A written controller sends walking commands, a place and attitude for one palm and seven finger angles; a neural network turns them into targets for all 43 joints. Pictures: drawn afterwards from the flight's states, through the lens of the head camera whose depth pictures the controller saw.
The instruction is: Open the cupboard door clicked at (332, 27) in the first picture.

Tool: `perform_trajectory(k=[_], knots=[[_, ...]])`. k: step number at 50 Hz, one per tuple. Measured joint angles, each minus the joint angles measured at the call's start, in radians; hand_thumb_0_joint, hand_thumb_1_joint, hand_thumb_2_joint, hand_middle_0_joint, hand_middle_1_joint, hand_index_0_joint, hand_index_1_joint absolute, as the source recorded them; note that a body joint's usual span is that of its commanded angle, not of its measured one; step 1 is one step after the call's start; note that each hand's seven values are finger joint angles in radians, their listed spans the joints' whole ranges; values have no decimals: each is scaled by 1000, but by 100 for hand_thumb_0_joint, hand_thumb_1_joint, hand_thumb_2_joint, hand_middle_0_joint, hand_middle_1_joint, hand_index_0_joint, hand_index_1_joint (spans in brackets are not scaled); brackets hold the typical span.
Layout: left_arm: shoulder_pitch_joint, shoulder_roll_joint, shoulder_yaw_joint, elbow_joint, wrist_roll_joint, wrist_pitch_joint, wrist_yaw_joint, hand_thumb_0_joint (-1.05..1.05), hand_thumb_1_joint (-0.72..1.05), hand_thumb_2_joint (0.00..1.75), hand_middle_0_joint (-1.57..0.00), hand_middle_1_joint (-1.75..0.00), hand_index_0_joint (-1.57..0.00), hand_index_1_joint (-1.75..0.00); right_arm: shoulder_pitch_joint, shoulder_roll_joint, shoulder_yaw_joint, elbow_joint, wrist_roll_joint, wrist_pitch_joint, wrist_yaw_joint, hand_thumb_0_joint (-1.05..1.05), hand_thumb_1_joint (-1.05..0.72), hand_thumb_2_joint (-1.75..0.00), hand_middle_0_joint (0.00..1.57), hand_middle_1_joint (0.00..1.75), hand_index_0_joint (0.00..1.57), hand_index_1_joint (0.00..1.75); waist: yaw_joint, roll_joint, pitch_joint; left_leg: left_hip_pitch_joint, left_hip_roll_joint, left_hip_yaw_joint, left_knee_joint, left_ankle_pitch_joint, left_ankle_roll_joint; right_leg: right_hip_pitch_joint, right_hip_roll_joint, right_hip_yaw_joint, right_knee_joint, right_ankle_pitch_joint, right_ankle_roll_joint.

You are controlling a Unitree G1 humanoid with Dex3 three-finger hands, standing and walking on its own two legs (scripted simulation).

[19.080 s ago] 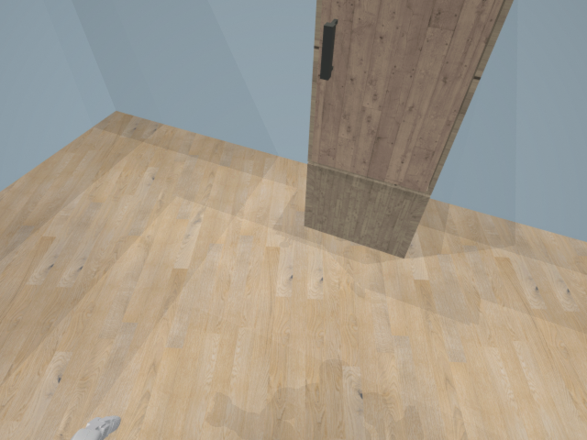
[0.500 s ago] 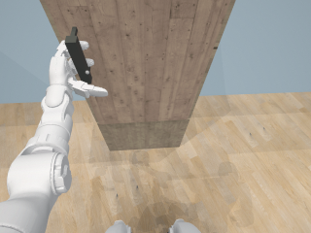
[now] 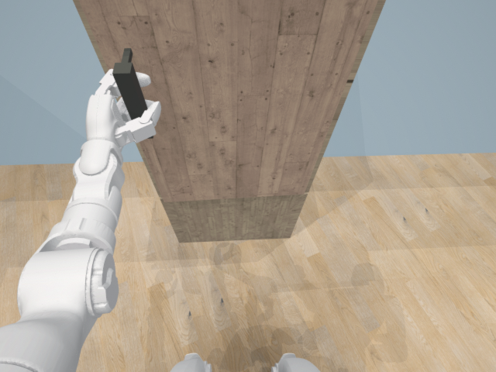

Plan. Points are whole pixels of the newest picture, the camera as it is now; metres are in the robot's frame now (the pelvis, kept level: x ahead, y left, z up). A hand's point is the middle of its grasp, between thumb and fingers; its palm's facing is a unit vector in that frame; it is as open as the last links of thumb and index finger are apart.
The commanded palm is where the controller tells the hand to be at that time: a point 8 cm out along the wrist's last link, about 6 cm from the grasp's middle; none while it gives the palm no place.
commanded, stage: close the thumb around the handle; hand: left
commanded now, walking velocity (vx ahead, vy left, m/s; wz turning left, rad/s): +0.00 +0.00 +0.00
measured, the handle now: (137, 95) +0.55 +0.16 +0.10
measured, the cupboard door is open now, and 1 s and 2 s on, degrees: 2 25 38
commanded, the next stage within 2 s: pull the door open along its arc in 0.16 s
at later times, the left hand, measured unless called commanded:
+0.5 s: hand (145, 121) +0.49 +0.14 +0.10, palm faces -0.01 -1.00 +0.00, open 6.2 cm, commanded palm +0.44 +0.19 +0.10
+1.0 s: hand (181, 193) +0.35 +0.08 +0.11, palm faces +0.30 -0.95 +0.10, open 6.6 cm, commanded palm +0.30 +0.12 +0.10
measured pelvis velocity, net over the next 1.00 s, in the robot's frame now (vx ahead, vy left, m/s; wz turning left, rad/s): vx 0.00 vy -0.01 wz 0.01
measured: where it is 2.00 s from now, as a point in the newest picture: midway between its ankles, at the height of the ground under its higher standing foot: outside the picture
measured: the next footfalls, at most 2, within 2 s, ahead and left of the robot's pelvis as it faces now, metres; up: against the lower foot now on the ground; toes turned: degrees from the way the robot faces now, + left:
none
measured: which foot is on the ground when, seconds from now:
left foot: down 0.00-1.00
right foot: down 0.00-1.00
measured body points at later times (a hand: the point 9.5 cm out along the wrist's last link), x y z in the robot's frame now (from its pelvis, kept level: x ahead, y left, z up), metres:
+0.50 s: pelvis +0.00 +0.00 +0.00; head +0.09 +0.00 +0.44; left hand +0.48 +0.19 +0.11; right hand +0.00 -0.26 -0.12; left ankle +0.01 +0.11 -0.70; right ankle -0.01 -0.11 -0.70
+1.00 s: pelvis +0.00 -0.01 +0.01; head +0.03 -0.02 +0.46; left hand +0.33 +0.13 +0.10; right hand +0.18 -0.22 -0.08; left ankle +0.01 +0.11 -0.70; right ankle -0.01 -0.11 -0.70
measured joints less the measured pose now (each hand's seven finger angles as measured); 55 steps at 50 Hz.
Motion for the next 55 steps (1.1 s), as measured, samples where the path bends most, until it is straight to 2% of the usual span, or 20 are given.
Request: perform_trajectory(k=[4,14,20,29,37,39,43,51,53,55], knots=[[-19,2,-2,14,0,-3,2,1,68,80,-35,-130,-33,-132,-1,-2,1,4,0,-3,-1,0,-90,-90,20,30,20,30,-1,-1,5,-8,-1,-3,4,1,1,-6,-1,-3,4,0,0],[-61,35,15,45,12,3,-13,1,68,80,-33,-132,-32,-134,9,-7,5,2,-2,-5,-9,0,-90,-90,20,30,20,30,-20,-6,8,-35,0,-7,12,6,0,-32,0,-6,10,5,-1],[-17,42,42,10,10,14,-34,1,68,79,-33,-132,-32,-133,26,-12,6,-13,-1,8,-9,0,-90,-90,20,30,20,30,-24,-2,-2,-23,7,8,3,4,2,-28,7,10,2,9,0],[187,-29,21,-192,-37,44,-44,1,68,74,-31,-132,-31,-132,42,-2,-2,-50,16,31,-1,1,-90,-90,20,30,20,30,6,4,-25,61,12,35,-42,-1,4,43,13,37,-39,13,4],[503,-160,-94,-547,-68,83,-14,0,66,71,-31,-133,-29,-130,-10,12,-12,-90,31,12,14,1,-90,-90,20,30,20,30,57,11,-38,166,4,47,-88,-1,5,141,8,49,-78,12,9],[562,-209,-133,-629,-70,105,39,1,65,72,-32,-133,-29,-129,-38,17,-14,-96,30,3,14,1,-91,-90,20,30,20,30,75,11,-32,188,2,46,-94,0,5,164,6,48,-83,12,10],[636,-320,-202,-751,-38,136,216,2,63,73,-31,-133,-32,-128,-106,29,-10,-103,13,-16,22,1,-91,-90,20,30,20,30,101,4,-13,213,-8,35,-101,8,2,192,-4,36,-80,9,8],[737,-458,-346,-916,93,243,544,2,63,77,-29,-131,-32,-128,-202,66,2,-125,-32,0,35,1,-91,-90,20,30,20,30,127,-4,1,238,-19,8,-106,23,-11,220,-13,9,-66,1,-6],[756,-482,-379,-938,134,275,614,2,64,78,-29,-129,-31,-129,-212,73,6,-123,-41,14,36,1,-91,-90,20,30,20,30,129,-1,-1,245,-20,0,-107,26,-15,229,-14,1,-66,-1,-10],[771,-478,-415,-955,168,308,665,2,65,79,-29,-128,-30,-129,-219,81,8,-118,-47,29,34,1,-90,-90,20,30,20,30,128,2,-1,254,-20,-8,-110,28,-20,240,-13,-7,-67,-4,-16]])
